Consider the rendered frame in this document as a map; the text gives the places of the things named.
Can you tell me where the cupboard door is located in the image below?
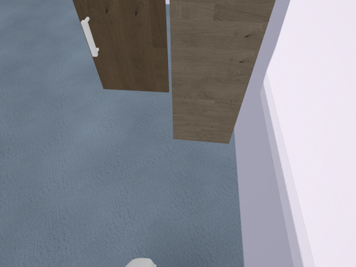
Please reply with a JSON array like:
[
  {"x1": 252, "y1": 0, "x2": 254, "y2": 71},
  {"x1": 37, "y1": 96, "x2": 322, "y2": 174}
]
[{"x1": 73, "y1": 0, "x2": 169, "y2": 92}]

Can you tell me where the handle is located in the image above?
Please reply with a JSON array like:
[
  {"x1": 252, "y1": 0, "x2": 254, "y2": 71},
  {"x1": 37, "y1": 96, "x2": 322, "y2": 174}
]
[{"x1": 81, "y1": 17, "x2": 99, "y2": 57}]

